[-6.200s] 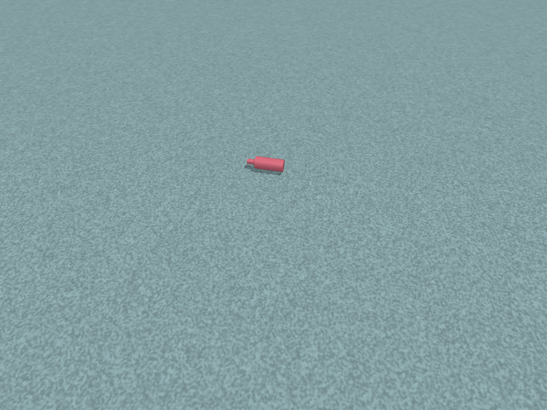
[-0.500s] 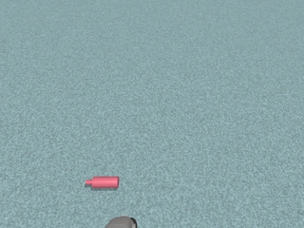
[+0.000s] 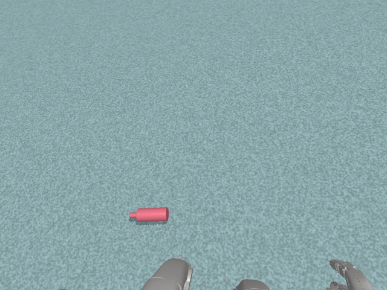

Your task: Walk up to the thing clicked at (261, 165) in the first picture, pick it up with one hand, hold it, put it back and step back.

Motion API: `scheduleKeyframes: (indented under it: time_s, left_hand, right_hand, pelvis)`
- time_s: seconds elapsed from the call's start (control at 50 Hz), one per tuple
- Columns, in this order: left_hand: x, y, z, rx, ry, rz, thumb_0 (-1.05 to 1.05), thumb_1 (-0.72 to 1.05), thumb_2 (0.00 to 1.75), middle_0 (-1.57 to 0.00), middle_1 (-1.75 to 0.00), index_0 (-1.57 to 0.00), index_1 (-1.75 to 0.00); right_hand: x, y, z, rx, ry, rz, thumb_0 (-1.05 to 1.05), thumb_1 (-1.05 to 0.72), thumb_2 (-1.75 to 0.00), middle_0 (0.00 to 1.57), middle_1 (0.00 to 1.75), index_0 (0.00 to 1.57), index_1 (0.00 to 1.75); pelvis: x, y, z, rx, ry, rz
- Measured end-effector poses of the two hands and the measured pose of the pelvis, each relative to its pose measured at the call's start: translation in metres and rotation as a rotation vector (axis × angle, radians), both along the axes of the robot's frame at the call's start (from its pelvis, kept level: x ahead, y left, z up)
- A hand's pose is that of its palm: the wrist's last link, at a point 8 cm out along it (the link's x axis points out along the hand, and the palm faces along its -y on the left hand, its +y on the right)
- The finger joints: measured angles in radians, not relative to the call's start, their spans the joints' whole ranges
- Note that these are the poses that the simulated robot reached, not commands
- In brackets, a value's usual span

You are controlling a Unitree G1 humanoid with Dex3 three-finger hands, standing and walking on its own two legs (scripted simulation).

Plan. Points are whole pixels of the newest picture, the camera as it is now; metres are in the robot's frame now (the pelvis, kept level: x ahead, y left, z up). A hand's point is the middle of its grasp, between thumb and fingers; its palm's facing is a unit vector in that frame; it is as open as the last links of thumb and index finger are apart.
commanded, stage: walk up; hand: left
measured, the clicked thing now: (148, 214) +0.46 +0.33 -0.73
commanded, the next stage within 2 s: stand in 0.98 s
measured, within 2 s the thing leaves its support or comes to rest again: neither
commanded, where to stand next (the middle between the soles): +0.04 +0.05 m, yaw +1 degrees
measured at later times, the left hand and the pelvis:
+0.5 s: hand out of the picture +0.03 +0.27 -0.15, palm faces +0.06 -0.92 -0.39, open 7.4 cm; pelvis +0.00 +0.01 -0.01, yaw +4 degrees
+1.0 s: hand out of the picture +0.08 +0.31 -0.15, palm faces +0.00 -0.93 -0.37, open 7.4 cm; pelvis -0.01 +0.04 +0.00, yaw +2 degrees
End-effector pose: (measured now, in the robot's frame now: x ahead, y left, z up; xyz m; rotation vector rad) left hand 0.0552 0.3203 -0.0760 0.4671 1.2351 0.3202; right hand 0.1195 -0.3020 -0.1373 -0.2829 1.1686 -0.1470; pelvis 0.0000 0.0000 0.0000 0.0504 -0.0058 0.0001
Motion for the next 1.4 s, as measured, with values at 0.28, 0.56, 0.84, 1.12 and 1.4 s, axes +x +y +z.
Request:
scheduleKeyframes:
  time_s: [0.28,0.56,0.84,1.12,1.4]
  left_hand:
    - [-0.053,0.014,-0.032,-0.123,-0.040,0.095,0.01,0.90,0.90,-0.21,-0.30,-0.20,-0.30]
    - [-0.037,0.000,-0.026,-0.109,-0.060,0.046,0.01,0.90,0.90,-0.21,-0.30,-0.21,-0.30]
    - [0.002,0.052,-0.034,-0.099,-0.069,0.018,0.01,0.90,0.90,-0.21,-0.30,-0.20,-0.30]
    - [0.017,0.010,-0.032,-0.192,-0.075,-0.030,0.01,0.90,0.90,-0.21,-0.30,-0.20,-0.30]
    - [0.001,0.006,-0.022,-0.162,-0.046,0.015,0.01,0.90,0.90,-0.21,-0.30,-0.20,-0.30]
  right_hand:
    - [-0.026,0.020,0.029,-0.064,-0.025,0.099,0.01,-0.91,-0.90,0.20,0.30,0.20,0.30]
    - [0.019,0.020,0.026,-0.038,-0.069,0.092,0.01,-0.91,-0.90,0.20,0.30,0.20,0.30]
    - [-0.021,0.058,0.017,-0.037,0.027,0.043,0.01,-0.91,-0.90,0.20,0.30,0.20,0.30]
    - [-0.024,0.040,0.030,-0.046,0.003,0.014,0.01,-0.91,-0.90,0.20,0.30,0.20,0.30]
    - [-0.035,0.028,0.028,-0.031,0.047,0.014,0.01,-0.91,-0.90,0.20,0.30,0.20,0.30]
  pelvis:
    - [-0.002,0.013,-0.003,-0.019,-0.053,0.078]
    - [0.004,0.014,-0.002,-0.055,-0.035,0.067]
    - [-0.002,0.043,-0.006,-0.053,-0.040,0.044]
    - [-0.006,0.034,0.007,-0.049,-0.052,0.049]
    - [-0.005,0.022,0.014,-0.048,-0.050,0.057]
